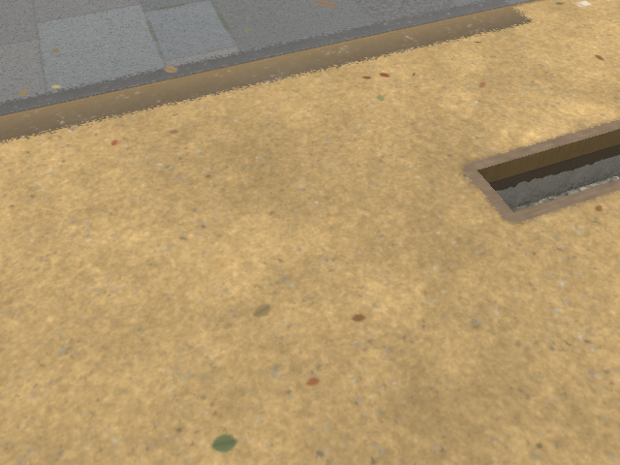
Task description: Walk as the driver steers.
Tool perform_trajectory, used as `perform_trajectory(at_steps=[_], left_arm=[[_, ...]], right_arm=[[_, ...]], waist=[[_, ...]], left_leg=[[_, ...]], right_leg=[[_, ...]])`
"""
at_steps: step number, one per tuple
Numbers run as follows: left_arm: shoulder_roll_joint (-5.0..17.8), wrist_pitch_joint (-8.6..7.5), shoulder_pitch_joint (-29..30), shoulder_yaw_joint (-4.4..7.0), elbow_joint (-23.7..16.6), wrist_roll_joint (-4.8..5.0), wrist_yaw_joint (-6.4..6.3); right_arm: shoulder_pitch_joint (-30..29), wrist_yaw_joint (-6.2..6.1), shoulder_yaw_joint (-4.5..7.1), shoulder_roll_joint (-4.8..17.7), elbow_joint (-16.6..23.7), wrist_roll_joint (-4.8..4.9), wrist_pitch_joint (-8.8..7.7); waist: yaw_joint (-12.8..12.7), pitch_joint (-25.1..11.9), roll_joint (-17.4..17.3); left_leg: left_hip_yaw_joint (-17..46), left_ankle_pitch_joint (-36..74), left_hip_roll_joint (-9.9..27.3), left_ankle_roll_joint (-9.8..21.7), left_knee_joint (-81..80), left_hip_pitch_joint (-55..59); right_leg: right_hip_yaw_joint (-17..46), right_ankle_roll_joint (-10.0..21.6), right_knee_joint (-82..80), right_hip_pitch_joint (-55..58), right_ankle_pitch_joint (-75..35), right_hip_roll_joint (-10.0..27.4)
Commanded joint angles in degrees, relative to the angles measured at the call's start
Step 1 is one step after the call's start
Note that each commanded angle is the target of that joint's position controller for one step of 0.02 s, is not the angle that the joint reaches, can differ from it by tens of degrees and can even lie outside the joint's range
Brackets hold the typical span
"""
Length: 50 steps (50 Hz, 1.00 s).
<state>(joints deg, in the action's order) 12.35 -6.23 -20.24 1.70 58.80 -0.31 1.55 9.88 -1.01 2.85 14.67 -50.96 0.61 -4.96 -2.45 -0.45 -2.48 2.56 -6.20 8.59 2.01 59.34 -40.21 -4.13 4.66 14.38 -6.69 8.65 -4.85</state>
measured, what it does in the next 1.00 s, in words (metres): walks ahead: left foot, then right foot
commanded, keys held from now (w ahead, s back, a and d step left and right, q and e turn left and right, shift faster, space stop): w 1.00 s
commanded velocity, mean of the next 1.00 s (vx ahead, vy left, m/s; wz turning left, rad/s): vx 0.50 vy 0.00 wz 0.00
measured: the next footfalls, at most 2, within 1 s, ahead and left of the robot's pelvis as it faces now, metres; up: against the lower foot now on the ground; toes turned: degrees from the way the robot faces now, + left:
left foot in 0.26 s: +0.34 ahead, +0.16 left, +0.00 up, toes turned +3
right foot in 0.84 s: +0.66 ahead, -0.08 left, +0.00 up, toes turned -3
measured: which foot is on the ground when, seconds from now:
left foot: up 0.00-0.24, down 0.26-0.86, up 0.88-1.00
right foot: down 0.00-0.28, up 0.30-0.82, down 0.84-1.00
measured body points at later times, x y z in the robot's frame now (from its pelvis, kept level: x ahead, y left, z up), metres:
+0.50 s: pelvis +0.29 +0.08 +0.00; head +0.30 +0.09 +0.45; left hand +0.39 +0.35 -0.13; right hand +0.32 -0.18 -0.13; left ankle +0.30 +0.15 -0.75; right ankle +0.32 -0.09 -0.66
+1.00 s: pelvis +0.57 +0.00 -0.01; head +0.59 -0.01 +0.44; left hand +0.65 +0.27 -0.13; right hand +0.63 -0.27 -0.15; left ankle +0.51 +0.16 -0.65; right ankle +0.62 -0.08 -0.75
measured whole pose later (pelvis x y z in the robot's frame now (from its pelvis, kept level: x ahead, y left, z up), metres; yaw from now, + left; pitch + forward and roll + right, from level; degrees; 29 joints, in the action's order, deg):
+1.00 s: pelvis +0.57 +0.00 -0.01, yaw +0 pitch +1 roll +0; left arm 13.9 -5.7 -11.9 3.1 53.4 -0.2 2.1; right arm 15.4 -0.4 3.1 15.1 -54.3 1.3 -5.3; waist -0.6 1.3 -2.0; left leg 1.5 -18.3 4.3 3.1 67.3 -27.3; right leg -3.8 4.0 24.4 -17.6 8.2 -2.3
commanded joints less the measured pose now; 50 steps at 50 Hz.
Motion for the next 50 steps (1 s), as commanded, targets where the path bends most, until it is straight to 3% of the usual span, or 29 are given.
perform_trajectory(at_steps=[1, 6, 9, 11, 12, 13, 14, 15, 16, 17, 18, 19, 21, 23, 27, 32, 36, 39, 40, 41, 42, 43, 44, 45, 46, 47, 48, 50], left_arm=[[8.4, -0.49, 1.5, 1.25, -3.4, 0.29, -1.23], [9.9, 0.37, -4.0, 1.59, -1.6, 1.29, -1.64], [10.3, 1.32, -5.4, 1.94, -0.8, 1.42, -1.9], [11.2, 1.92, -4.0, 2.3, -1.0, 1.38, -1.99], [11.4, 2.25, -2.5, 2.29, -1.4, 1.23, -1.98], [10.0, 2.52, -1.8, 1.71, -1.9, 0.73, -1.95], [7.7, 2.34, -2.8, 0.55, -3.6, -0.48, -1.93], [-0.5, 0.86, -10.2, -1.57, -3.2, 0.39, -1.12], [6.7, -0.58, -6.2, -0.05, -2.9, 1.88, -0.93], [9.8, -1.37, -0.4, 0.82, -4.8, 2.98, -0.82], [9.6, -1.44, 2.4, 0.91, -5.4, 2.66, -1.3], [9.0, -1.04, 3.7, 1.3, -5.6, 1.74, -1.64], [6.5, 0.55, 1.4, 1.35, -5.2, 1.45, -1.65], [5.6, 1.55, 1.8, 1.42, -5.5, 1.28, -1.83], [5.6, 1.79, 10.5, 1.75, -8.6, 0.57, -1.9], [4.5, 1.1, 20.0, 1.24, -11.2, 0.98, -1.09], [4.8, 0.55, 25.2, 0.97, -13.4, 1.47, 0.15], [6.3, -0.04, 23.6, 1.46, -13.9, 1.54, 1.03], [7.6, -0.19, 20.2, 2.1, -13.1, 1.5, 1.03], [9.4, -0.2, 12.9, 3.27, -10.9, 1.37, 0.81], [12.7, -0.12, 2.1, 4.73, -7.8, 1.14, 0.35], [18.7, 0.23, -6.3, 6.2, -6.3, 0.13, -0.06], [15.9, 0.47, -7.3, 5.21, -5.7, 0.68, 0.13], [12.5, 0.22, -2.6, 4.07, -6.3, 1.15, 0.17], [10.1, 0.2, 3.1, 3.29, -7.9, 1.01, 0.06], [8.1, 0.08, 7.4, 2.58, -8.5, 0.51, 0.31], [6.6, -0.27, 9.4, 2.15, -8.7, -0.09, 0.55], [6.1, -0.45, 9.2, 2.03, -7.7, -0.23, 0.76]], right_arm=[[-1.0, 0.29, 0.3, 1.8, 2.9, -0.26, -0.4], [-10.8, 1.71, -0.38, 1.4, 5.8, 0.48, -0.92], [-13.3, 2.9, -0.38, 2.3, 7.6, 0.65, -1.46], [-10.2, 3.33, 0.24, 3.9, 7.4, 0.67, -1.87], [-5.0, 3.27, 1.16, 5.6, 6.1, 0.6, -2.01], [5.5, 2.93, 2.75, 8.5, 2.9, 0.59, -2.05], [16.6, 2.31, 4.07, 13.7, 0.8, -0.07, -1.79], [18.6, 2.89, 4.32, 16.1, -0.4, -0.63, -1.6], [16.8, 2.95, 2.69, 10.0, 0.3, -0.34, -1.79], [11.3, 2.76, 1.94, 7.7, 1.3, -0.12, -1.9], [6.1, 2.84, 1.38, 6.5, 2.5, -0.26, -1.88], [3.5, 3.06, 1.0, 5.1, 2.8, -0.63, -1.91], [3.5, 3.34, 0.52, 3.4, 1.8, -1.11, -2.11], [5.3, 2.99, 0.82, 4.7, 0.5, -0.91, -2.31], [9.1, 1.61, 1.19, 6.3, -1.1, -0.78, -1.59], [13.0, 0.8, 1.25, 7.2, -2.8, -0.16, -1.02], [15.8, 0.53, 1.63, 7.5, -4.8, 0.19, -0.08], [14.5, 0.16, 2.21, 8.5, -5.0, 0.43, 0.67], [13.3, 0.12, 2.38, 9.1, -4.8, 0.39, 0.91], [12.0, 0.12, 2.21, 8.7, -4.4, 0.27, 1.26], [11.8, 0.13, 1.47, 7.1, -3.6, -0.24, 1.39], [18.4, 0.8, -0.38, 1.2, -2.8, -0.98, 0.46], [18.7, 1.17, -0.88, 0.2, -3.7, -0.05, -1.05], [13.2, 1.39, 0.65, 6.1, -2.2, 1.69, -2.16], [8.2, 1.22, 0.86, 7.2, -0.6, 2.22, -2.57], [6.3, 0.79, 1.09, 6.8, -0.3, 1.5, -2.3], [6.9, 0.38, 1.55, 6.2, -0.5, 0.71, -1.54], [9.6, 0.2, 1.45, 3.6, -1.4, 0.44, -0.04]], waist=[[1.7, 4.1, 4.5], [-1.8, 5.7, 4.8], [-1.6, 6.2, 5.2], [0.9, 4.0, 6.4], [4.1, 0.7, 6.9], [8.7, -5.5, 6.1], [11.5, -15.0, -1.8], [6.9, -21.6, -17.4], [8.5, -18.4, -9.8], [7.5, -10.6, -6.5], [5.5, -6.8, -0.8], [4.0, -3.9, 0.4], [1.5, -2.9, -1.5], [0.8, -1.1, -1.1], [2.6, 1.8, -0.2], [5.5, 4.1, -0.8], [6.6, 6.1, -1.1], [4.4, 4.7, -2.1], [2.4, 2.5, -3.0], [-1.6, -1.8, -2.8], [-5.6, -8.9, -0.8], [-4.3, -18.6, 11.8], [-4.2, -23.4, 17.5], [-4.0, -15.0, 13.2], [-2.5, -8.5, 9.3], [-0.4, -4.0, 5.6], [1.7, -2.4, 6.5], [3.5, -1.3, 7.5]], left_leg=[[-0.1, 9.1, 0.6, -1.0, -11.0, -0.7], [-2.4, 11.9, -2.4, -1.1, -24.2, 0.9], [-2.1, 6.9, -3.2, 0.7, -27.9, 0.4], [-3.4, 2.6, -5.0, 2.3, -29.7, 6.6], [-5.2, 1.8, -7.1, 3.5, -30.5, 14.5], [-5.5, 2.5, -8.0, 5.3, -30.3, 28.3], [8.8, 2.6, 4.0, 9.4, -29.9, 46.6], [36.8, -8.9, 14.7, 18.0, -38.7, 63.4], [37.9, -12.5, 13.1, 15.3, -42.0, 60.9], [28.6, -8.0, 11.5, 12.6, -42.5, 53.2], [21.5, -0.5, 9.5, 11.5, -43.9, 44.6], [16.5, 3.9, 7.3, 11.0, -45.7, 38.2], [11.1, 6.7, 4.6, 10.7, -48.9, 32.8], [7.7, 10.2, 4.0, 11.4, -50.7, 31.0], [4.7, 11.4, 3.8, 11.1, -52.6, 33.3], [0.9, 8.0, 2.3, 9.3, -53.6, 35.4], [1.1, 8.6, 5.3, 9.0, -51.0, 42.5], [1.2, 15.9, 7.0, 7.7, -46.5, 46.0], [0.5, 24.6, 6.5, 7.1, -42.8, 45.9], [-1.4, 33.0, 4.1, 5.8, -34.3, 44.2], [-3.7, 29.4, 0.8, 3.9, -20.6, 36.2], [-5.7, 5.8, -7.2, 0.0, 2.8, 13.6], [1.6, -26.0, -12.5, -0.7, 14.6, 2.5], [4.6, -24.1, -8.5, 0.8, 19.2, -3.3], [2.7, -18.7, -5.2, 1.8, 17.8, -3.8], [1.5, -13.7, -2.6, 1.7, 14.1, -1.1], [2.0, -10.6, -0.6, 1.8, 10.4, 2.9], [1.5, -8.1, 0.2, 1.4, 7.3, 7.3]], right_leg=[[9.9, 8.5, -9.1, -4.0, -8.9, 15.6], [8.3, 7.3, -7.6, 2.9, -7.3, 16.6], [9.0, 6.5, -4.0, 9.0, -9.4, 19.4], [8.8, 5.3, 0.3, 10.7, -18.1, 19.9], [7.2, 4.3, 6.6, 10.2, -28.2, 18.5], [4.7, 2.7, 18.8, 6.1, -32.9, 15.1], [1.5, 0.4, 39.0, -6.6, -16.3, 10.8], [4.9, -2.4, 56.5, -28.6, 21.9, 0.1], [12.1, -1.0, 62.9, -34.6, 23.0, 3.4], [10.7, -0.1, 62.8, -37.3, 17.5, 6.3], [9.1, -0.3, 60.3, -34.6, 11.8, 9.5], [8.6, -0.7, 56.9, -32.2, 8.6, 11.3], [8.5, -1.1, 53.1, -27.1, 5.5, 13.0], [7.7, -2.0, 50.1, -28.3, 3.8, 13.3], [7.1, -3.8, 38.5, -35.5, -5.9, 13.6], [4.5, -3.8, 23.1, -33.0, -15.3, 11.0], [4.7, -2.5, 17.7, -34.5, -12.1, 10.2], [3.8, -0.4, 15.3, -29.8, -6.2, 8.8], [2.3, 0.5, 14.9, -24.0, -4.7, 7.0], [0.5, 1.8, 14.1, -13.8, -4.8, 4.9], [3.9, 4.2, 15.7, 2.4, -5.9, 7.6], [27.2, 12.6, 15.0, 26.6, -0.9, 22.9], [47.2, 16.0, 3.6, 31.5, 7.5, 28.1], [41.2, 12.5, 2.1, 24.7, 11.5, 26.0], [32.8, 10.1, 1.1, 15.4, 8.9, 24.0], [26.3, 9.2, -1.0, 6.1, 4.0, 21.8], [22.0, 8.1, -2.6, 0.2, 0.7, 19.6], [17.0, 8.1, -5.6, -4.9, -2.3, 17.3]])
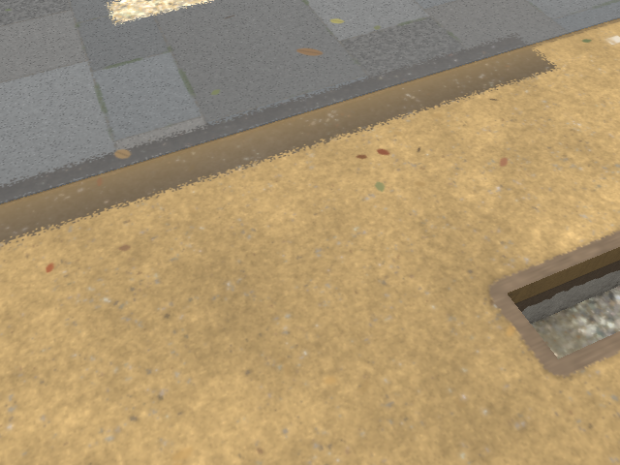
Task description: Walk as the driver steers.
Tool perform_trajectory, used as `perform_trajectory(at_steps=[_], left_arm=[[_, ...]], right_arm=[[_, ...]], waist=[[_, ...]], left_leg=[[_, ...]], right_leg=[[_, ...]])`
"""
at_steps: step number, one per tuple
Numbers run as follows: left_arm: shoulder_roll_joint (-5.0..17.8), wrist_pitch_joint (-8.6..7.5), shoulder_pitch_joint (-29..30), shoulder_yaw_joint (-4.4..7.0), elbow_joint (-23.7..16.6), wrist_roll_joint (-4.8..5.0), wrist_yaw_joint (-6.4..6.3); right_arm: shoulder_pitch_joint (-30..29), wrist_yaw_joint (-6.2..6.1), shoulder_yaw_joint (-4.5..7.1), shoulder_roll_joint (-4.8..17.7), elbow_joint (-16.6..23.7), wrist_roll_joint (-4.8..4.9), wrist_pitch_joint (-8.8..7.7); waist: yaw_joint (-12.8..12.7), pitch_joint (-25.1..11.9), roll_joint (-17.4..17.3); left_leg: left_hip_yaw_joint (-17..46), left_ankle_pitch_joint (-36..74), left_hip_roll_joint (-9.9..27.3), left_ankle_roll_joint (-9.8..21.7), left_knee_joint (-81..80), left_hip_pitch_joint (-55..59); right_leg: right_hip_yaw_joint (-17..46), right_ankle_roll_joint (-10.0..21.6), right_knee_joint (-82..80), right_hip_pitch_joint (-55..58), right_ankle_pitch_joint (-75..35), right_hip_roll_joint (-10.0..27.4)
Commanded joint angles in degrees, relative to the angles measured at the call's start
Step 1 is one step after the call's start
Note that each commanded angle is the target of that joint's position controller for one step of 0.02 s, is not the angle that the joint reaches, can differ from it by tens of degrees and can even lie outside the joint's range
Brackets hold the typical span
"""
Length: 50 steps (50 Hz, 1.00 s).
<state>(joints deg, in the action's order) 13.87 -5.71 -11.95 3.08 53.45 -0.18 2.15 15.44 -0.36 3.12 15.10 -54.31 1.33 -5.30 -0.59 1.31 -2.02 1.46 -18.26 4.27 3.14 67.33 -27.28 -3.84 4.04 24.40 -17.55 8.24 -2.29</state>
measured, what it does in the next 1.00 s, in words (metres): walks ahead, turning left: left foot, then right foot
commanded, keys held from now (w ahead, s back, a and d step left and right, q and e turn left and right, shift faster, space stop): w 0.06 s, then w+q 0.72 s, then w+e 0.18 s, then e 0.04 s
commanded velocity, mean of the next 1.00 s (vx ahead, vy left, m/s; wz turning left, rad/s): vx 0.50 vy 0.00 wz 0.33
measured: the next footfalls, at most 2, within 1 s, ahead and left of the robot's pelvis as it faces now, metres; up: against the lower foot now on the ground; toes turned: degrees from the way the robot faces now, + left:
left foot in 0.42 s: +0.40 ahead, +0.16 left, +0.00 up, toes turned +11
right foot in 0.92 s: +0.72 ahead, +0.05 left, +0.00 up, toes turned +23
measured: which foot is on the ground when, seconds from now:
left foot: up 0.00-0.40, down 0.42-0.92, up 0.94-1.00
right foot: down 0.00-0.44, up 0.46-0.90, down 0.92-1.00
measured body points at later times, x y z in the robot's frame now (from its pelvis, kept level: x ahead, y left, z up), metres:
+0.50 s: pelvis +0.28 +0.06 -0.02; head +0.32 +0.07 +0.43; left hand +0.26 +0.34 -0.16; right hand +0.49 -0.16 -0.13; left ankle +0.36 +0.15 -0.74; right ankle +0.11 -0.09 -0.65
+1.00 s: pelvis +0.58 +0.09 -0.01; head +0.60 +0.09 +0.44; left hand +0.65 +0.39 -0.10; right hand +0.73 -0.15 -0.14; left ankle +0.39 +0.15 -0.67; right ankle +0.68 +0.03 -0.74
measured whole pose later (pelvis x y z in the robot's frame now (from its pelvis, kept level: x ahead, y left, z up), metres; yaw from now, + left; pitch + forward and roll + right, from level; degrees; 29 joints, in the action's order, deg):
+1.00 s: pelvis +0.58 +0.09 -0.01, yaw +21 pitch +2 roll +0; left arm 15.6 -7.2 -6.6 3.0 45.1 0.4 2.2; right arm 19.4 -0.5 3.5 15.8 -46.3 0.6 -3.6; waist 1.6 0.2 -1.0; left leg 6.7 -27.7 -4.1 2.1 58.0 -14.5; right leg 0.1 3.1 30.1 -24.1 8.4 -3.3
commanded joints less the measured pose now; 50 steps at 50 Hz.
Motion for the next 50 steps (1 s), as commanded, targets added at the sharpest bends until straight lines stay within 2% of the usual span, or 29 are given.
perform_trajectory(at_steps=[1, 4, 9, 13, 16, 18, 19, 20, 21, 22, 23, 24, 25, 26, 27, 28, 29, 31, 34, 37, 39, 42, 44, 45, 46, 47, 48, 49, 50], left_arm=[[5.5, -1.13, -0.3, 0.83, -1.7, -0.3, -0.06], [7.5, -1.08, -3.4, 1.32, -0.4, -0.32, -1.31], [7.9, -0.79, -6.3, 1.22, 0.8, -0.28, -2.53], [8.2, -0.2, -9.6, 1.33, 2.6, 0.03, -2.81], [8.6, 0.95, -10.3, 1.61, 3.1, 0.31, -3.09], [10.1, 1.71, -8.2, 2.0, 2.2, 0.41, -3.43], [11.0, 2.08, -7.4, 2.26, 1.7, 0.49, -3.72], [11.5, 2.6, -6.4, 2.38, 1.1, 0.43, -4.02], [11.3, 2.78, -5.7, 2.15, 0.4, 0.5, -4.24], [9.2, 1.93, -6.6, 1.21, -1.5, -0.78, -4.14], [2.1, -0.37, -10.8, -1.03, -3.2, -0.66, -2.76], [7.8, -2.89, -5.1, 0.3, -4.2, 1.24, -1.7], [9.1, -3.88, -0.4, 0.58, -6.0, 2.75, -1.38], [8.3, -4.04, 0.9, 0.58, -6.1, 2.09, -1.73], [8.9, -3.42, 1.2, 1.31, -5.8, 0.76, -2.24], [8.6, -2.49, 0.2, 1.54, -6.1, 0.33, -2.28], [7.9, -1.7, -0.5, 1.65, -6.5, -0.05, -2.38], [6.7, -0.67, 0.8, 1.53, -7.6, -0.64, -2.72], [5.5, -0.47, 8.0, 1.12, -10.1, -0.82, -2.89], [4.6, -0.9, 13.6, 0.64, -12.1, -0.17, -2.33], [5.5, -1.2, 15.9, 0.76, -13.4, 0.38, -1.98], [7.0, -2.1, 15.0, 0.93, -13.4, 0.32, -0.83], [8.1, -2.51, 12.9, 1.19, -13.2, 0.29, -0.54], [9.4, -2.63, 8.5, 1.86, -11.9, 0.04, -0.68], [11.5, -2.76, 0.9, 2.64, -10.2, -0.49, -0.81], [16.0, -2.61, -7.6, 3.85, -9.2, -0.97, -0.76], [16.1, -1.85, -11.4, 4.15, -7.0, 0.44, 0.11], [11.9, -1.54, -8.9, 2.83, -8.0, 1.73, 0.25], [10.0, -0.97, -3.8, 2.2, -9.7, 1.18, 0.07]], right_arm=[[3.9, -0.55, 1.22, 2.7, 2.1, -0.35, 0.72], [-2.0, -0.67, 1.58, 3.2, 4.1, -0.71, 1.11], [-9.7, 0.53, 1.04, 1.7, 6.2, -0.17, 0.82], [-15.6, 1.72, 0.39, 1.0, 9.0, 0.03, 0.77], [-18.6, 3.03, 0.08, 0.8, 11.5, 0.06, 0.61], [-17.3, 3.84, 0.57, 2.1, 12.5, -0.04, 0.56], [-14.7, 4.0, 1.21, 3.3, 12.5, -0.13, 0.69], [-8.3, 4.02, 2.36, 5.2, 11.3, -0.09, 0.81], [1.0, 3.51, 4.22, 8.6, 9.1, 0.01, 0.95], [9.4, 2.12, 5.89, 14.5, 7.8, -0.17, 1.54], [7.3, 2.27, 5.63, 15.9, 9.2, -0.04, 1.15], [8.2, 2.23, 4.36, 11.3, 9.0, -0.51, 1.13], [5.6, 1.97, 3.7, 8.5, 9.5, -0.69, 0.91], [1.4, 2.15, 3.22, 7.3, 10.5, -0.68, 0.66], [-1.8, 2.1, 2.66, 5.5, 11.6, -0.79, 0.55], [-3.2, 1.91, 2.36, 5.2, 12.3, -1.21, 0.6], [-3.3, 1.71, 2.49, 5.7, 12.6, -1.02, 0.62], [-2.0, 0.99, 2.94, 7.6, 12.7, -0.8, 0.47], [0.7, -0.09, 3.43, 9.2, 12.5, -0.38, 0.79], [3.1, -0.35, 3.52, 9.2, 12.1, -0.15, 1.28], [4.7, -0.34, 3.54, 9.1, 11.5, 0.09, 1.51], [6.3, -0.66, 3.05, 7.8, 10.4, -0.32, 1.62], [6.1, -0.68, 3.18, 8.5, 10.3, -0.81, 1.93], [5.5, -0.65, 2.92, 8.0, 10.5, -0.89, 2.06], [4.9, -0.55, 2.23, 6.7, 11.2, -1.29, 2.02], [9.6, -0.52, 1.39, 4.5, 12.1, -1.35, 1.36], [13.5, -0.27, 0.68, 3.3, 11.7, -0.96, 0.5], [8.2, -0.11, 1.4, 7.6, 12.5, -0.43, -0.01], [2.2, -0.08, 1.64, 8.7, 13.7, -0.47, -0.38]], waist=[[1.9, -2.3, 6.6], [1.1, -0.2, 5.0], [-1.6, 1.2, 5.1], [-3.8, 3.6, 4.2], [-4.2, 4.4, 4.2], [-2.2, 2.6, 5.8], [-0.5, 0.1, 7.2], [3.1, -3.7, 7.8], [7.7, -8.5, 6.3], [9.5, -15.2, -3.3], [4.0, -21.6, -14.2], [7.1, -21.0, -7.5], [6.8, -13.9, -4.7], [3.9, -8.6, 2.4], [1.9, -6.3, 3.7], [0.2, -5.2, 2.5], [-0.7, -4.6, 1.8], [-0.9, -3.3, 0.9], [1.2, -1.6, -0.3], [3.8, -1.3, -2.3], [4.6, -1.2, -3.1], [4.6, -1.7, -4.2], [3.2, -1.6, -5.7], [0.9, -3.7, -5.4], [-2.3, -10.1, -3.5], [-2.8, -18.8, 6.9], [-2.4, -20.8, 19.9], [-3.3, -13.3, 13.8], [-3.0, -6.3, 8.0]], left_leg=[[2.2, 5.2, 4.7, -0.2, -2.2, -6.1], [2.1, 12.8, 5.1, -1.8, -10.4, -12.8], [0.9, 25.4, 2.9, -1.4, -24.5, -13.0], [0.3, 24.7, 1.3, -0.3, -30.7, -15.9], [-1.7, 19.2, 0.4, 0.9, -33.1, -17.4], [-5.1, 13.5, -2.0, 2.5, -33.4, -12.0], [-7.1, 10.7, -4.2, 3.5, -32.8, -6.9], [-8.6, 9.9, -6.6, 4.9, -33.5, 1.6], [-6.7, 13.1, -7.7, 7.2, -36.8, 15.9], [11.4, 15.1, 4.1, 11.6, -37.2, 33.8], [44.6, 7.8, 16.5, 23.1, -47.2, 50.5], [42.1, 5.7, 14.6, 20.0, -49.8, 50.1], [32.5, 8.9, 12.3, 17.3, -49.7, 43.6], [25.8, 14.8, 9.7, 15.5, -50.8, 33.7], [21.3, 19.3, 7.7, 14.3, -51.8, 26.7], [19.8, 21.3, 6.6, 14.3, -53.2, 21.8], [19.0, 22.4, 6.0, 14.6, -54.3, 19.1], [16.0, 25.0, 4.9, 14.8, -55.6, 14.9], [12.8, 22.8, 1.9, 12.4, -55.5, 12.4], [12.4, 17.3, 0.3, 9.8, -54.3, 11.6], [14.9, 15.1, 1.4, 9.2, -52.7, 13.5], [16.9, 15.5, 5.1, 8.7, -48.8, 21.5], [17.2, 23.2, 6.5, 7.7, -45.7, 24.9], [15.4, 32.5, 4.6, 6.6, -40.8, 25.9], [12.2, 35.6, 1.8, 5.1, -30.0, 23.2], [6.8, 22.9, -4.9, 1.1, -11.2, 6.8], [4.8, -12.6, -9.6, -1.8, 1.8, -9.1], [7.4, -12.7, -6.3, -1.4, 6.6, -16.1], [5.9, -8.1, -4.4, -1.6, 6.3, -16.6]], right_leg=[[15.1, 9.3, -16.5, 5.0, -4.3, 14.5], [12.0, 9.5, -17.9, 7.7, -9.7, 14.9], [4.3, 6.3, -19.0, 11.2, -10.9, 13.6], [1.0, 5.7, -17.9, 19.1, -12.9, 15.9], [-0.8, 5.0, -14.0, 25.2, -19.1, 18.0], [-3.0, 3.7, -8.5, 26.1, -34.6, 18.3], [-3.9, 3.1, -3.5, 26.2, -45.6, 18.1], [-5.3, 2.0, 5.3, 24.7, -53.0, 17.2], [-6.5, 0.0, 18.2, 18.1, -49.6, 14.8], [-7.3, -2.3, 37.8, 2.3, -25.1, 10.9], [1.5, -5.0, 56.6, -20.7, 22.7, -2.2], [10.8, -3.0, 59.1, -26.8, 21.6, 1.7], [9.8, -1.7, 56.7, -28.9, 17.2, 4.3], [9.2, -1.7, 50.9, -26.4, 13.3, 6.8], [8.9, -2.3, 45.6, -22.5, 11.4, 8.5], [9.0, -2.9, 43.4, -19.1, 10.5, 9.3], [8.7, -3.9, 40.7, -17.7, 10.2, 9.4], [7.4, -5.9, 34.7, -17.4, 7.0, 8.9], [6.5, -7.3, 21.1, -17.1, -4.3, 6.8], [6.0, -7.1, 9.8, -12.8, -13.4, 3.9], [6.8, -6.7, 6.8, -11.7, -14.0, 3.1], [7.0, -4.5, 3.8, -12.3, -11.7, 4.1], [5.1, -2.0, 2.7, -10.3, -6.3, 3.5], [3.6, -0.1, 0.9, -4.6, -5.6, 2.1], [7.2, 3.1, 2.8, 7.1, -8.2, 5.5], [24.9, 11.0, 3.7, 28.1, -8.1, 15.7], [46.0, 16.4, -5.1, 37.5, 4.6, 22.6], [46.6, 14.3, -7.1, 33.5, 9.8, 22.0], [38.3, 12.1, -6.9, 25.1, 0.6, 19.8]])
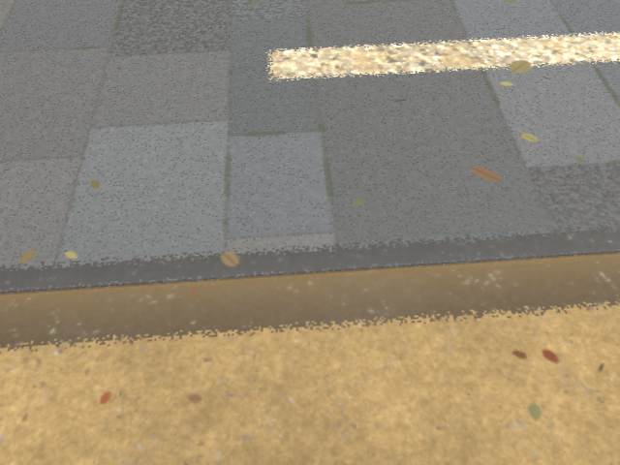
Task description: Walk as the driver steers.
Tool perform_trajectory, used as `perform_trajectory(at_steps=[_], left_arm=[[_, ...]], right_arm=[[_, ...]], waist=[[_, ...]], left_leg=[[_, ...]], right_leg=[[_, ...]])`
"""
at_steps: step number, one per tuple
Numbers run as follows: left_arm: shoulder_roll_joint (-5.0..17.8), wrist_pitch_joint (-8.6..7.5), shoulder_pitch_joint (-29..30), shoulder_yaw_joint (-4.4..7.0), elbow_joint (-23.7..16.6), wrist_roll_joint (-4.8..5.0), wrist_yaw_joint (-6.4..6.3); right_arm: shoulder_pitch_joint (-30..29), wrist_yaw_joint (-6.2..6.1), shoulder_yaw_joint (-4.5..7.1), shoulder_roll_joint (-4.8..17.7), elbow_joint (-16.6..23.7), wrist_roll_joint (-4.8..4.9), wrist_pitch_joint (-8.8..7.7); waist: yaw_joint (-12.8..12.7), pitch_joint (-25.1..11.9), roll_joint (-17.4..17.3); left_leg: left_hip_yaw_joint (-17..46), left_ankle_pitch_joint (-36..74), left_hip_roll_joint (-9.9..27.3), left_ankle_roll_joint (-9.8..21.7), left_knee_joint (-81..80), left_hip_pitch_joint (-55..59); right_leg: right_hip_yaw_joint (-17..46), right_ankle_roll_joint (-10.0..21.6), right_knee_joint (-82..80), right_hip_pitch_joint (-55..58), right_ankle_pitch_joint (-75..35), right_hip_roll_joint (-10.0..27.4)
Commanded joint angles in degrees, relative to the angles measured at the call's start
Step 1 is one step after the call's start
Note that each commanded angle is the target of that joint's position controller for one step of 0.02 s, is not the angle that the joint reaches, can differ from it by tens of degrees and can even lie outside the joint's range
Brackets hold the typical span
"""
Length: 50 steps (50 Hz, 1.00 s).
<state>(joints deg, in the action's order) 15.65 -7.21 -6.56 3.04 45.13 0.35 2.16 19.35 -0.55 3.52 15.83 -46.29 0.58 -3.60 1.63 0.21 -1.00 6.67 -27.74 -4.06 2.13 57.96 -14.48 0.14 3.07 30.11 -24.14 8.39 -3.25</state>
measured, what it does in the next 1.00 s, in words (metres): walks ahead, turning right: left foot, then right foot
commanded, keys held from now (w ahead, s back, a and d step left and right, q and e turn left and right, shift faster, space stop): e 0.66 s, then no key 0.04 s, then q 0.30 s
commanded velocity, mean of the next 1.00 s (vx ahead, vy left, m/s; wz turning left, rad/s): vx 0.10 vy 0.00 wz -0.31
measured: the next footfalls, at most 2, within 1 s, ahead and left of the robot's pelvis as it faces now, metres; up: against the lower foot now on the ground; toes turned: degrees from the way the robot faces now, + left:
left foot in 0.40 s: +0.29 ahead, +0.09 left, +0.00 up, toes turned -19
right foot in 0.82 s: +0.15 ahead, -0.15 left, +0.00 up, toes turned -24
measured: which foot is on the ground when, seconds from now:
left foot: up 0.00-0.38, down 0.40-0.82, up 0.84-1.00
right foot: down 0.00-0.40, up 0.42-0.80, down 0.82-1.00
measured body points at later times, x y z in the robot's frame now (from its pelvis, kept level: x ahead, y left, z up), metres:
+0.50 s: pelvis +0.16 +0.01 +0.01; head +0.19 +0.01 +0.46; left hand +0.34 +0.27 -0.11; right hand +0.28 -0.29 -0.07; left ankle +0.25 +0.10 -0.73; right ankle +0.07 -0.09 -0.67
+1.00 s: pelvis +0.15 -0.04 +0.01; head +0.16 -0.06 +0.46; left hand +0.40 +0.13 -0.07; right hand +0.13 -0.33 -0.12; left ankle +0.19 +0.11 -0.67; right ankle +0.11 -0.13 -0.73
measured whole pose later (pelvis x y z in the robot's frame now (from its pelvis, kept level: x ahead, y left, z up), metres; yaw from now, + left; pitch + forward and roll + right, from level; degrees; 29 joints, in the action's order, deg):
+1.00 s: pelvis +0.15 -0.04 +0.01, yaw -21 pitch +1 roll +1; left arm 12.1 0.3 -8.3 1.4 39.0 -1.4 -1.0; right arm 13.9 -1.2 4.0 17.6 -45.7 1.0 2.0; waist 1.6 0.8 -2.3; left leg 2.1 -28.3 1.0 -4.2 55.4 -25.0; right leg -3.0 1.9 28.0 -13.5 15.3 0.7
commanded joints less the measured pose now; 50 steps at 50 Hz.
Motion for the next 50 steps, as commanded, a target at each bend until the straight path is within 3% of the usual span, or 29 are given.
perform_trajectory(at_steps=[1, 3, 4, 6, 8, 11, 15, 18, 19, 20, 21, 22, 23, 24, 25, 26, 28, 32, 36, 37, 39, 40, 41, 42, 43, 44, 46, 48, 50], left_arm=[[7.3, 1.04, -6.4, 1.74, -2.3, 0.02, -0.01], [6.1, 1.32, -5.5, 1.16, -2.5, -0.59, -0.26], [6.4, 1.43, -5.7, 1.25, -2.3, -0.58, -0.41], [9.3, 1.93, -6.7, 2.28, -2.2, -0.38, -1.15], [11.0, 3.05, -7.5, 3.02, -2.2, 0.33, -2.06], [10.5, 4.84, -8.8, 3.12, -2.2, 1.25, -3.18], [10.1, 6.8, -10.0, 3.34, -2.7, 1.17, -4.26], [9.9, 7.61, -7.6, 3.49, -4.6, 1.15, -4.6], [9.4, 7.74, -5.8, 3.34, -5.6, 1.3, -4.68], [7.4, 7.67, -6.1, 2.71, -6.6, 0.86, -4.66], [4.0, 7.43, -9.2, 1.74, -7.2, -0.33, -4.55], [4.8, 7.34, -14.9, 1.84, -7.9, 0.41, -4.39], [9.9, 7.42, -16.9, 3.0, -6.3, -0.01, -4.17], [12.1, 8.14, -13.8, 3.98, -5.7, 0.55, -4.2], [11.6, 9.17, -12.7, 4.19, -5.4, 0.83, -4.47], [11.1, 9.95, -11.5, 4.2, -6.1, 0.77, -4.63], [7.8, 10.49, -10.5, 3.32, -7.3, 1.01, -4.19], [6.0, 10.19, -6.2, 2.43, -10.3, 0.62, -3.53], [5.9, 9.98, -4.9, 1.96, -11.5, 0.14, -2.48], [5.8, 9.96, -5.4, 1.93, -11.3, -0.05, -2.32], [4.5, 9.7, -9.4, 1.72, -9.2, -0.48, -1.95], [4.8, 9.6, -10.2, 1.64, -8.7, -0.9, -1.99], [8.3, 9.6, -11.2, 1.96, -8.9, -1.55, -2.6], [9.6, 9.57, -6.1, 1.54, -10.0, -2.66, -2.76], [7.2, 8.62, -3.7, 1.2, -10.7, -3.52, -2.43], [7.4, 7.8, -1.4, 1.26, -10.4, -3.47, -2.41], [9.2, 6.71, -1.7, 2.05, -9.6, -2.34, -2.94], [8.7, 6.54, -3.2, 2.1, -8.7, -1.55, -3.58], [7.3, 6.77, -2.3, 1.92, -8.7, -1.22, -4.15]], right_arm=[[-5.0, -0.08, 1.26, 7.6, 6.5, -0.85, -2.32], [-4.9, -0.35, 1.47, 6.1, 7.6, -2.15, -2.1], [-4.3, -0.57, 1.3, 4.9, 7.8, -1.94, -1.67], [-4.6, -1.24, 1.0, 3.8, 8.3, -1.42, -0.78], [-6.5, -1.7, 0.9, 3.7, 8.8, -1.31, 0.04], [-11.0, -1.66, 0.84, 3.4, 9.7, -0.99, 0.95], [-16.9, -0.86, 0.91, 3.8, 11.5, -0.57, 0.54], [-15.2, -0.32, 1.63, 5.4, 11.2, -0.36, -0.64], [-13.0, -0.26, 1.87, 5.6, 10.5, -0.38, -1.13], [-11.1, -0.6, 2.41, 7.6, 10.3, -1.01, -1.37], [-9.4, -1.32, 2.89, 10.8, 11.0, -2.0, -0.98], [-7.5, -1.11, 2.9, 10.8, 10.1, -3.31, 0.16], [-8.7, -0.89, 2.54, 8.3, 10.7, -1.86, 0.55], [-10.3, -0.91, 1.83, 5.8, 11.3, -1.64, 0.83], [-12.4, -0.86, 1.51, 5.2, 11.7, -1.67, 1.29], [-13.9, -0.93, 1.42, 5.3, 11.7, -1.38, 1.69], [-14.5, -1.17, 1.67, 6.5, 11.2, -1.98, 2.3], [-13.1, -1.83, 2.34, 8.0, 10.3, -1.79, 2.94], [-12.5, -1.16, 2.79, 9.9, 9.2, -0.89, 3.36], [-11.9, -0.83, 2.63, 9.9, 8.6, -0.46, 3.38], [-13.1, -0.2, 1.69, 8.4, 7.8, 0.76, 3.41], [-10.6, 0.26, 0.62, 5.7, 6.3, 0.92, 3.11], [-7.7, 1.17, -0.97, 1.5, 6.1, -1.17, 2.57], [-6.6, 1.41, -1.29, 0.3, 6.8, -1.97, 2.23], [-10.3, 0.82, -0.25, 5.3, 6.8, -1.23, 2.67], [-11.1, 0.51, 0.53, 7.0, 6.8, -0.29, 3.07], [-10.1, -0.62, 1.84, 9.4, 5.4, -0.28, 4.27], [-7.0, -0.99, 2.62, 9.3, 4.5, 0.47, 5.06], [-6.2, -1.41, 2.81, 7.9, 4.5, 1.01, 5.51]], waist=[[-4.3, -2.0, 2.6], [-1.5, -3.3, 2.7], [-0.8, -4.1, 4.5], [-0.4, -5.8, 6.0], [-0.7, -7.1, 6.0], [-1.9, -7.3, 6.8], [-3.5, -5.4, 7.9], [-1.8, -4.8, 9.3], [0.0, -4.8, 9.2], [0.0, -7.2, 7.0], [-1.5, -11.1, -3.9], [-4.1, -13.8, -16.2], [-3.7, -12.1, -11.2], [-2.8, -9.2, -6.6], [-3.3, -7.5, -3.9], [-3.3, -5.9, -4.6], [-3.3, -4.1, -6.8], [-1.5, -6.3, -8.3], [-0.6, -7.3, -8.9], [-0.7, -7.2, -8.9], [-3.5, -6.6, -7.8], [-3.7, -6.2, -5.9], [-1.6, -8.5, 4.2], [1.2, -6.3, 14.6], [-2.0, -4.5, 12.0], [-1.2, -1.9, 11.9], [-2.5, -0.1, 13.4], [-2.2, -0.6, 10.7], [-1.9, -1.3, 8.6]], left_leg=[[-1.0, 3.9, 5.3, -1.1, 13.3, -27.3], [-1.6, 5.8, 7.2, -2.5, 6.5, -21.0], [-2.1, 6.0, 6.9, -3.3, 3.5, -19.5], [-3.2, 7.9, 5.5, -4.7, -1.9, -18.3], [-3.3, 12.5, 4.3, -5.6, -7.1, -16.8], [-2.6, 19.3, 2.7, -6.1, -13.7, -14.6], [-0.9, 19.4, 1.1, -6.1, -21.5, -14.0], [-0.1, 18.7, 0.7, -4.9, -30.0, -9.1], [-0.9, 24.7, 1.4, -3.9, -36.4, -4.3], [1.8, 32.6, 7.1, -1.6, -38.2, 4.3], [12.1, 53.3, 19.5, 3.9, -35.4, 15.0], [26.1, 60.7, 30.0, 14.3, -35.3, 20.0], [26.0, 54.6, 29.9, 15.5, -36.1, 17.5], [18.1, 49.8, 25.4, 13.0, -35.5, 14.4], [12.7, 44.3, 21.7, 10.8, -36.1, 11.0], [10.0, 40.8, 20.3, 10.3, -37.1, 8.0], [3.8, 38.6, 17.1, 10.3, -39.6, 3.0], [0.4, 38.4, 19.1, 12.0, -40.2, 6.1], [-0.9, 36.2, 20.0, 12.0, -39.6, 4.3], [-0.4, 35.1, 20.0, 11.9, -38.9, 4.4], [-1.1, 30.5, 18.1, 9.4, -35.6, 1.1], [-2.4, 24.8, 15.8, 5.4, -33.9, -3.3], [-6.6, 11.4, 10.8, -0.6, -26.0, -9.0], [-8.5, -2.5, 7.6, -4.2, -24.5, -11.5], [-5.8, -2.1, 8.7, -5.2, -19.8, -6.5], [-6.0, 1.3, 7.8, -5.2, -17.8, -7.5], [-4.8, 0.1, 7.1, -5.8, -9.1, -12.6], [-3.1, -2.8, 5.5, -6.5, 2.5, -15.6], [-2.2, -1.6, 5.5, -7.1, 6.9, -19.0]], right_leg=[[27.6, 12.2, -12.4, 24.3, -14.0, 18.6], [20.3, 11.4, -11.8, 18.5, -34.3, 15.0], [18.1, 11.3, -11.6, 17.5, -39.3, 13.8], [15.9, 11.8, -11.3, 16.3, -44.6, 13.1], [15.2, 11.0, -10.9, 14.8, -42.6, 12.3], [15.7, 8.3, -10.2, 13.1, -34.3, 10.6], [20.6, 7.4, -8.1, 14.7, -23.7, 10.4], [25.6, 6.3, -4.8, 15.7, -18.1, 9.5], [25.6, 4.9, -2.5, 14.7, -15.8, 7.8], [24.3, 2.7, 2.3, 10.9, -9.4, 5.5], [16.8, -0.3, 15.4, 2.6, 12.2, -0.3], [10.5, -3.0, 25.8, -8.1, 35.3, -5.0], [9.7, -5.5, 35.1, -10.7, 32.3, -0.6], [8.7, -7.0, 39.4, -11.6, 27.7, 0.8], [7.8, -8.0, 40.6, -11.5, 24.1, 1.7], [7.1, -8.7, 41.1, -11.4, 21.2, 2.7], [3.7, -9.2, 38.5, -8.5, 17.2, 2.9], [1.8, -9.0, 27.9, -6.4, 14.6, 5.2], [-0.3, -6.8, 16.5, 2.1, 13.9, 4.8], [-0.6, -5.9, 12.8, 4.0, 13.6, 4.1], [-2.0, -3.3, -2.6, 12.9, 4.1, 2.6], [-0.4, -1.8, -9.9, 20.1, -1.5, 3.2], [12.1, 0.6, -11.7, 27.8, -11.2, 14.0], [17.7, 7.7, -11.5, 19.1, -12.5, 23.1], [15.9, 10.1, -13.5, 11.3, -3.4, 21.5], [13.1, 8.6, -13.7, 10.6, 0.5, 18.7], [11.7, 8.2, -13.2, 12.7, -5.4, 18.8], [10.4, 10.2, -11.6, 14.6, -18.3, 20.7], [8.4, 10.7, -11.0, 17.8, -21.3, 21.3]])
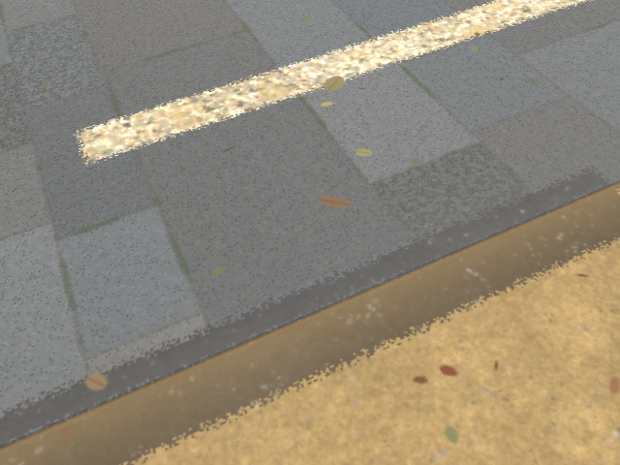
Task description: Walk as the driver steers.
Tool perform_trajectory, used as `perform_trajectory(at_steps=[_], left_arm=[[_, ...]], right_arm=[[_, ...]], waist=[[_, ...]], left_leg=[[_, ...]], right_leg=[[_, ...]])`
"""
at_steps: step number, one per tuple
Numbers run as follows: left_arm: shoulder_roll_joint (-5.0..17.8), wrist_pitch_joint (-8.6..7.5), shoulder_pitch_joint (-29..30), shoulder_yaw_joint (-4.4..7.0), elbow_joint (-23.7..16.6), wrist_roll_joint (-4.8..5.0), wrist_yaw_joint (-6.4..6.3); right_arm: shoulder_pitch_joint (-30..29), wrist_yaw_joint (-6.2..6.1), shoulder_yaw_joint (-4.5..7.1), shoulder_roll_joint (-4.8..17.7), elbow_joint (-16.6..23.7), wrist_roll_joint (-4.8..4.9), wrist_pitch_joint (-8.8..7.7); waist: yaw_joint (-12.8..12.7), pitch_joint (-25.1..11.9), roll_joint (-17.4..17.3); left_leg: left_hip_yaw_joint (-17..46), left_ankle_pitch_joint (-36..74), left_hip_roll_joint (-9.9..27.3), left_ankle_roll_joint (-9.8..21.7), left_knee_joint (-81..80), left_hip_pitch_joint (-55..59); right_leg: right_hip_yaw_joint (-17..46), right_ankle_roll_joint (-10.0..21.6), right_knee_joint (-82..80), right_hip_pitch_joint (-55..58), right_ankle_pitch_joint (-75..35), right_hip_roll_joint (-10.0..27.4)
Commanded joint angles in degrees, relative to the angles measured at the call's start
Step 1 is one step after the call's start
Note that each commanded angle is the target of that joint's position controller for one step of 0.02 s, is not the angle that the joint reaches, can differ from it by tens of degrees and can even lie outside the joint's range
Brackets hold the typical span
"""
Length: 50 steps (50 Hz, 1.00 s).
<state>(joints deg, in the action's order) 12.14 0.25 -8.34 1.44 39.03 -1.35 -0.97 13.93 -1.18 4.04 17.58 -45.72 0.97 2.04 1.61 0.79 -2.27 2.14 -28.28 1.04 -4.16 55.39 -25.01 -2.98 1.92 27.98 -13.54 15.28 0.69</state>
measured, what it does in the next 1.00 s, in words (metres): walks ahead, turning left: left foot, then right foot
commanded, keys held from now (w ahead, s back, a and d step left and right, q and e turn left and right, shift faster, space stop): q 0.04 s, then w+q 0.56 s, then w+e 0.40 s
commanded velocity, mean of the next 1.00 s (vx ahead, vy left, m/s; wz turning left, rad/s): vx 0.36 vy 0.00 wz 0.27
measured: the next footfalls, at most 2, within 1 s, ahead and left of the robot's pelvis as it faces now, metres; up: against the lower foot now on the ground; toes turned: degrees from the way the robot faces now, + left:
left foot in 0.30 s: +0.02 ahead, +0.14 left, +0.00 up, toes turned +14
right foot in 0.74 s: +0.43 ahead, +0.06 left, +0.00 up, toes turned +23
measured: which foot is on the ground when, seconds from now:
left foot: up 0.00-0.28, down 0.30-0.76, up 0.78-1.00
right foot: down 0.00-0.28, up 0.30-0.72, down 0.74-1.00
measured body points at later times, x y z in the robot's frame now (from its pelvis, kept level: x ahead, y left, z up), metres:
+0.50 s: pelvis +0.08 +0.07 +0.01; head +0.09 +0.11 +0.46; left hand +0.17 +0.39 -0.09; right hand +0.20 -0.18 -0.09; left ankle -0.02 +0.13 -0.74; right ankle +0.20 -0.07 -0.67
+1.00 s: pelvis +0.35 +0.12 +0.01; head +0.38 +0.13 +0.45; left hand +0.31 +0.40 -0.11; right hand +0.61 -0.06 -0.08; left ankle +0.37 +0.30 -0.68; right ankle +0.39 +0.04 -0.74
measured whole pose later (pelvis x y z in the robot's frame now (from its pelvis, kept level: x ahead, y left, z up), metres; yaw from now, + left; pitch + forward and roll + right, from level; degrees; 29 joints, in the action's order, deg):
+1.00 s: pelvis +0.35 +0.12 +0.01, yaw +17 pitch +1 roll -1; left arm 15.4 -4.3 -19.7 3.1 45.2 0.8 1.2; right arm 8.9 -0.3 2.0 16.5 -37.7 -0.8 -5.3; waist -3.2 2.3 -2.1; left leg 4.1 -15.5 4.4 -0.9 54.1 -34.0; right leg 3.6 4.7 18.5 -11.2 8.4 -6.3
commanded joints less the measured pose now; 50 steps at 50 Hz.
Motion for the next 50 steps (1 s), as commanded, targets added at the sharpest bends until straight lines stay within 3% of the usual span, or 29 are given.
perform_trajectory(at_steps=[1, 2, 5, 8, 10, 12, 13, 14, 15, 16, 17, 18, 20, 22, 26, 30, 34, 35, 36, 37, 38, 39, 40, 41, 42, 43, 44, 46, 50], left_arm=[[10.2, -0.5, 0.1, 3.48, -2.5, 0.55, -1.25], [9.9, -0.27, 0.5, 3.54, -2.4, 0.56, -1.46], [11.2, 0.0, -1.6, 4.45, -1.4, 1.01, -1.73], [13.4, -0.89, -2.0, 5.38, -0.5, 1.6, -0.96], [14.5, -1.6, -1.5, 5.87, 0.0, 2.4, -0.02], [14.7, -1.94, 0.2, 6.0, 0.4, 3.4, 0.77], [13.9, -1.97, 1.2, 5.83, 0.6, 3.62, 0.94], [11.6, -2.14, 1.2, 5.16, 0.8, 3.2, 1.07], [7.5, -2.5, 3.6, 3.83, -0.5, 1.76, 1.44], [6.3, -3.69, 8.3, 3.32, -5.7, 1.2, 1.32], [10.1, -5.14, 9.3, 4.04, -5.6, 2.85, 1.85], [11.9, -6.1, 7.6, 4.45, -5.0, 3.79, 2.67], [13.1, -6.91, 5.3, 4.95, -2.7, 1.39, 2.69], [11.8, -6.94, 5.1, 4.78, -2.1, 0.66, 2.82], [8.1, -6.73, 10.1, 3.31, -3.4, 1.27, 2.84], [8.0, -7.12, 15.9, 2.85, -5.5, 2.16, 3.74], [10.0, -7.55, 12.3, 3.33, -4.3, 2.34, 4.44], [11.0, -7.45, 10.4, 3.78, -3.8, 2.29, 4.26], [12.5, -7.28, 5.6, 4.58, -2.6, 2.12, 3.83], [14.1, -7.0, -2.1, 5.3, -0.7, 1.82, 3.43], [17.0, -6.79, -12.1, 5.54, 0.5, 1.14, 3.22], [20.3, -6.83, -15.4, 6.3, 2.9, 1.11, 4.25], [14.3, -6.9, -13.0, 4.79, 2.4, 3.02, 4.47], [12.3, -6.58, -9.3, 4.21, 1.7, 2.99, 4.03], [12.5, -6.16, -6.9, 4.08, 1.0, 2.25, 3.7], [12.0, -5.91, -5.4, 3.93, 0.7, 1.8, 3.53], [11.5, -5.91, -4.9, 3.57, 0.4, 1.18, 3.15], [10.9, -5.88, -5.0, 3.42, 0.5, 1.77, 2.58], [13.3, -5.49, -7.1, 4.14, 1.2, 2.49, 1.23]], right_arm=[[-1.2, -0.94, 2.15, 5.2, 4.2, 0.57, 0.11], [-2.0, -0.96, 1.91, 4.4, 4.7, 0.46, 0.32], [-5.4, 0.19, 0.86, 2.5, 7.1, 0.35, 0.43], [-6.3, 1.58, 0.7, 3.2, 8.6, 0.26, -0.35], [-5.0, 2.3, 0.88, 3.8, 8.2, 0.35, -0.94], [-1.3, 2.82, 1.08, 3.6, 6.7, 0.54, -1.31], [2.5, 2.85, 1.33, 3.6, 4.8, 0.53, -1.46], [7.7, 2.45, 2.2, 5.1, 2.6, 0.72, -1.52], [14.8, 1.68, 3.82, 9.6, 1.2, 1.04, -1.76], [15.8, 2.01, 5.0, 17.1, 3.2, 0.32, -3.12], [13.1, 2.42, 3.71, 12.8, 4.4, -0.25, -4.67], [9.7, 2.3, 2.5, 9.5, 5.3, -0.3, -5.61], [5.5, 1.94, 1.43, 6.8, 6.5, 0.27, -5.74], [5.2, 1.13, 1.22, 7.1, 7.3, -0.32, -5.53], [7.3, -0.28, 1.79, 8.6, 6.9, -0.07, -5.35], [10.9, -0.64, 2.23, 9.3, 5.4, 0.68, -5.17], [10.5, -0.65, 2.3, 8.7, 4.1, 0.25, -5.05], [10.2, -0.55, 2.34, 8.9, 4.2, 0.01, -4.89], [9.9, -0.44, 2.26, 8.8, 4.2, -0.2, -4.62], [9.9, -0.46, 1.74, 8.0, 4.4, -0.45, -4.37], [11.2, -0.64, 0.44, 4.9, 5.4, -1.75, -4.26], [20.0, 0.0, -0.92, -0.8, 5.9, -0.24, -5.21], [14.8, 0.33, -0.33, 5.2, 5.7, 0.17, -6.23], [6.4, 0.75, 0.41, 7.9, 7.6, 1.04, -7.0], [2.2, 0.75, 0.01, 7.3, 8.5, 0.34, -7.9], [0.1, 0.77, 0.24, 6.9, 9.1, -0.76, -8.46], [0.8, 0.88, 0.3, 6.3, 9.3, -1.13, -8.55], [2.0, 0.91, -0.04, 4.8, 9.4, -1.54, -8.25], [-5.1, 0.81, -1.31, 2.2, 11.7, -1.96, -7.84]], waist=[[-1.9, -2.0, 9.5], [-2.1, -2.2, 9.4], [-4.7, -3.3, 10.0], [-4.7, -1.7, 10.0], [-3.7, -0.7, 9.7], [-0.9, -0.6, 8.8], [1.1, -1.2, 7.8], [2.9, -2.5, 5.2], [5.6, -3.9, -5.8], [5.6, -2.0, -16.2], [5.6, -0.9, -8.5], [3.1, 2.0, -8.2], [0.6, 3.4, -3.1], [-0.3, 2.3, -3.1], [1.1, 2.9, -2.7], [3.2, 4.4, -4.2], [1.5, 3.6, -6.3], [0.5, 2.0, -7.1], [-2.0, -1.8, -7.1], [-5.9, -7.7, -6.3], [-8.8, -16.7, 1.4], [-3.1, -23.5, 23.0], [-5.4, -18.2, 15.8], [-6.2, -9.3, 10.2], [-5.3, -5.8, 3.4], [-3.9, -3.0, 1.8], [-2.2, -3.1, 3.4], [-0.8, -2.7, 6.0], [-2.4, 0.5, 5.9]], left_leg=[[1.9, 0.3, 0.8, -1.2, 8.4, -9.4], [1.1, 1.5, 1.2, -1.7, 6.2, -9.6], [-2.1, 4.6, 2.9, -0.8, -2.8, -7.7], [-4.3, 3.3, 3.0, 2.4, -10.3, -3.8], [-5.9, 3.9, 2.5, 4.8, -15.1, 0.4], [-8.0, 8.6, 1.4, 7.2, -22.6, 7.7], [-9.6, 11.2, -0.4, 8.1, -26.5, 13.9], [-8.9, 10.4, -1.6, 9.6, -28.1, 22.0], [5.7, 7.0, 7.0, 13.8, -33.5, 31.4], [37.9, -4.3, 19.7, 24.9, -42.6, 36.3], [39.5, -7.4, 21.7, 26.8, -46.0, 34.8], [33.8, -4.5, 19.8, 24.4, -45.8, 32.8], [23.3, 8.6, 14.9, 20.1, -44.7, 28.8], [17.3, 20.0, 11.6, 18.5, -45.4, 25.8], [10.4, 27.1, 7.4, 16.3, -44.9, 20.2], [12.4, 24.7, 8.3, 15.5, -43.8, 18.0], [11.8, 33.2, 12.0, 13.7, -40.7, 25.9], [10.7, 43.0, 11.6, 13.1, -37.2, 27.8], [8.6, 55.0, 9.9, 12.2, -30.1, 28.7], [6.1, 60.2, 7.3, 10.7, -19.2, 25.3], [4.9, 43.2, 3.8, 9.1, -0.9, 13.4], [5.1, -1.6, -6.9, 5.0, 18.5, -7.3], [8.3, -2.6, -3.4, 5.7, 22.7, -13.8], [6.6, 2.5, -0.8, 6.2, 22.0, -16.5], [5.4, 6.3, 1.2, 6.5, 19.0, -14.7], [4.6, 8.5, 2.7, 6.3, 14.9, -13.6], [4.9, 10.2, 3.9, 6.1, 12.3, -10.9], [3.8, 10.2, 4.4, 4.7, 6.9, -9.5], [1.5, 18.7, 3.5, 1.7, -8.3, -7.9]], right_leg=[[10.3, 11.6, -8.8, 8.4, -27.7, 17.0], [9.2, 11.5, -8.8, 9.4, -27.1, 16.8], [9.4, 11.1, -13.6, 10.3, -2.1, 17.2], [9.5, 10.7, -16.5, 8.6, 7.4, 18.2], [8.0, 10.2, -17.1, 6.6, 8.7, 18.4], [4.9, 8.6, -14.8, 3.5, 9.7, 17.4], [2.2, 7.1, -11.2, 0.2, 10.5, 15.9], [-1.3, 4.8, -4.2, -4.9, 10.7, 13.4], [-7.9, 0.2, 15.8, -15.5, 10.0, 8.2], [-3.7, -3.1, 32.8, -36.9, 20.8, -2.4], [5.5, -2.2, 39.4, -41.4, 19.6, 0.7], [6.5, -1.0, 38.7, -42.2, 13.0, 2.8], [5.9, -1.3, 32.9, -38.3, 3.3, 4.8], [4.6, -2.9, 28.0, -32.8, -3.9, 3.7], [3.3, -5.1, 12.4, -25.6, -15.2, 0.4], [3.9, -4.7, 3.4, -20.4, -19.2, -1.2], [3.7, -1.3, 0.6, -18.3, -17.2, 0.0], [2.0, 0.1, 0.5, -15.4, -14.0, -1.3], [-0.3, 2.0, 0.0, -8.7, -12.5, -3.3], [-0.3, 4.4, 1.0, 3.3, -13.4, -2.9], [14.2, 9.1, 3.4, 20.9, -13.2, 7.8], [46.8, 18.9, -7.0, 36.6, 3.2, 19.7], [50.7, 16.7, -12.5, 33.9, 11.8, 18.2], [40.8, 14.5, -12.5, 25.7, 8.6, 16.5], [35.1, 13.3, -13.1, 18.0, 1.8, 14.2], [31.0, 13.2, -13.9, 12.5, -4.6, 12.1], [28.8, 13.3, -15.0, 9.5, -7.7, 10.5], [26.2, 14.4, -16.8, 6.4, -10.3, 9.2], [20.4, 13.6, -18.6, -1.0, -11.5, 7.1]])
